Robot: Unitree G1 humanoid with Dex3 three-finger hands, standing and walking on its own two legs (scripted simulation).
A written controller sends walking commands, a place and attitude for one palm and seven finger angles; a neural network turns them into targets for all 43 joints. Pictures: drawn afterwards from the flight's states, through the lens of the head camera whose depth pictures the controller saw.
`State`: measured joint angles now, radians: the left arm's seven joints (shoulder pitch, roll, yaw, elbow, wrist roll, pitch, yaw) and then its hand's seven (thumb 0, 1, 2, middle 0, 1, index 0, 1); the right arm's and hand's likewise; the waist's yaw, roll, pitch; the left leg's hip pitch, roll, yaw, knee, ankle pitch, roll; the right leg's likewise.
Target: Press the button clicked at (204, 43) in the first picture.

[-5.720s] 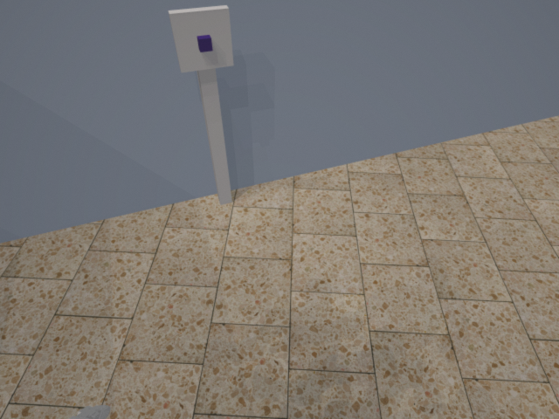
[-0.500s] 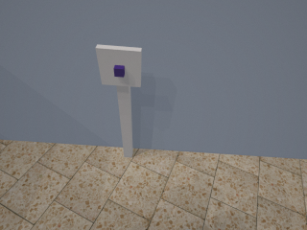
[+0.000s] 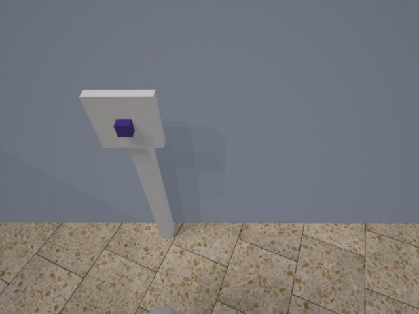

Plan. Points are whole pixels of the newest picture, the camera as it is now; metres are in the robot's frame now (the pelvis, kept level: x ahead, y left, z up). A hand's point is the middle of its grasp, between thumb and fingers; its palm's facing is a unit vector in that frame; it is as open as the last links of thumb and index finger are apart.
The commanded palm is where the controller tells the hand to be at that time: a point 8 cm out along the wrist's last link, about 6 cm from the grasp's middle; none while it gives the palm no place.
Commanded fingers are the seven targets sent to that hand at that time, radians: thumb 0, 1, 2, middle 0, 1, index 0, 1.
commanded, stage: come to a stop and stand still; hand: left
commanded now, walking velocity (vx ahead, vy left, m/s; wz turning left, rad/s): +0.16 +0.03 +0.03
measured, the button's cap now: (124, 127) +0.55 +0.25 +0.03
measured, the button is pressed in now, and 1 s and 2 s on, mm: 0 0 0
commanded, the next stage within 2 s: look again from close up in 1.36 s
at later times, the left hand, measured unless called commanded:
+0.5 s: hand out of the picture +0.05 +0.20 -0.18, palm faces +0.02 -0.97 -0.23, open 7.3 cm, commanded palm none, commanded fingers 0.00 0.90 0.90 -0.20 -0.30 -0.20 -0.30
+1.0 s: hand out of the picture +0.01 +0.14 -0.17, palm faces +0.03 -0.98 -0.19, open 7.2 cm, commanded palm none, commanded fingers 0.00 0.90 0.90 -0.20 -0.30 -0.20 -0.30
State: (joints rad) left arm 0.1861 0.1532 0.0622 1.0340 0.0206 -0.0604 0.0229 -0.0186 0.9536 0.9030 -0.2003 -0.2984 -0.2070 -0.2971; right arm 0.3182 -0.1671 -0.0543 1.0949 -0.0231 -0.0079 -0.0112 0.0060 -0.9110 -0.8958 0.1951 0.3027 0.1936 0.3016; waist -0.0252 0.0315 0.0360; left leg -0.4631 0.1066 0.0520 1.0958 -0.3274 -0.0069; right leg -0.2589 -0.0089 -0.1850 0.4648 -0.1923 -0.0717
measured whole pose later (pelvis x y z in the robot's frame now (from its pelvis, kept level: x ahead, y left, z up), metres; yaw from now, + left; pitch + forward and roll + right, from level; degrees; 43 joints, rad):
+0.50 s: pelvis +0.03 +0.01 +0.00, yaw -3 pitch -1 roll +0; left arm 0.26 0.18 0.06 1.03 0.02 0.05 0.02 0.00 0.91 0.90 -0.20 -0.30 -0.20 -0.30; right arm 0.09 -0.15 -0.05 1.00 -0.02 0.02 -0.03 -0.01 -0.92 -0.90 0.20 0.30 0.20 0.30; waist 0.03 0.00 0.09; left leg -0.33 0.09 0.12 0.50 -0.14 0.00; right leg -0.35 -0.04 -0.04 0.89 -0.51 0.03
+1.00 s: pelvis -0.02 -0.04 +0.00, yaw -1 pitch -1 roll +0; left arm 0.22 0.17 0.03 1.11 0.01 0.01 0.02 0.00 0.94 0.90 -0.20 -0.30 -0.21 -0.30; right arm 0.31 -0.12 -0.01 1.16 -0.01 0.01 -0.03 0.00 -0.91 -0.90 0.19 0.30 0.19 0.30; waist 0.01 0.00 0.03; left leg -0.14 0.04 0.04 0.43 -0.26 -0.03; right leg -0.21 0.02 -0.12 0.42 -0.18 -0.06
